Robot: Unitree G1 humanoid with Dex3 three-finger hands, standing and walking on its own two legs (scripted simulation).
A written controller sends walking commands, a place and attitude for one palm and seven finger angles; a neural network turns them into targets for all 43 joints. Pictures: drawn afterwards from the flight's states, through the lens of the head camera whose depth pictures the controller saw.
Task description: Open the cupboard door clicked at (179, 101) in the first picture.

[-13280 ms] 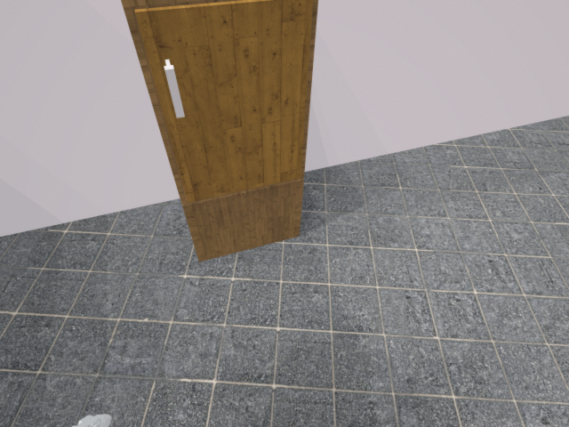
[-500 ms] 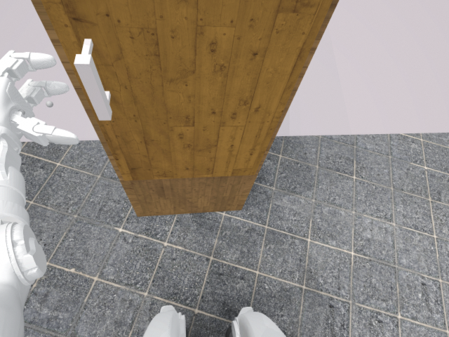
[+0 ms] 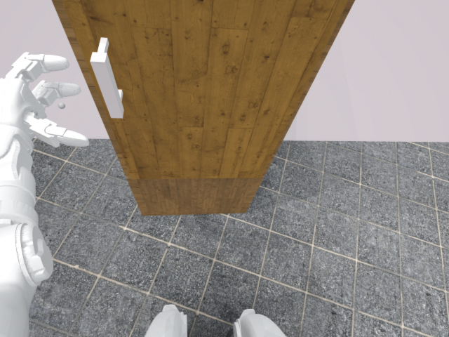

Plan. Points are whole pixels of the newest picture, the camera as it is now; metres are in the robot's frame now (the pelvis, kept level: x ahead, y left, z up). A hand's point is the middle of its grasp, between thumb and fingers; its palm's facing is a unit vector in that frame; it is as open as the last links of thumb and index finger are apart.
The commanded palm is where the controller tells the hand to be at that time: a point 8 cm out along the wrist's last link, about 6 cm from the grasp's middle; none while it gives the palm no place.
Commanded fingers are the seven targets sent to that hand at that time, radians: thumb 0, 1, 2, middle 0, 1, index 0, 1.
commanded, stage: move the hooked fingers beside the handle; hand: left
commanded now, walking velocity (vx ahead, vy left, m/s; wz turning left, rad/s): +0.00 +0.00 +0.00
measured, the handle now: (110, 80) +0.53 +0.19 +0.10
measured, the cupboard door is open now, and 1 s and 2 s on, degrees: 0 0 0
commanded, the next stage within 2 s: slide the fingers in behind the handle in 0.16 s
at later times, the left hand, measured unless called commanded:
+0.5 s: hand (69, 103) +0.49 +0.25 +0.09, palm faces +0.00 -1.00 +0.01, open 14.0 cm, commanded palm +0.47 +0.28 +0.09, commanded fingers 0.00 -0.50 0.30 -0.30 -1.20 -0.30 -1.20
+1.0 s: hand (95, 107) +0.48 +0.21 +0.09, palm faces +0.00 -1.00 +0.00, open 14.1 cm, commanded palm +0.47 +0.25 +0.09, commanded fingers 0.00 -0.50 0.30 -0.30 -1.20 -0.30 -1.20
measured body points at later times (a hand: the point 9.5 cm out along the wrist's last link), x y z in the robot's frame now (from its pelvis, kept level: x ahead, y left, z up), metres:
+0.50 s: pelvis +0.00 +0.00 +0.00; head +0.12 +0.04 +0.43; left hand +0.48 +0.30 +0.09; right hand +0.00 -0.27 -0.10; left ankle +0.02 +0.08 -0.68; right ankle +0.00 -0.13 -0.68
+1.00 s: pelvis +0.00 +0.00 +0.00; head +0.10 +0.03 +0.44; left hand +0.48 +0.26 +0.09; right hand +0.03 -0.27 -0.11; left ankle +0.02 +0.08 -0.68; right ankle +0.00 -0.13 -0.68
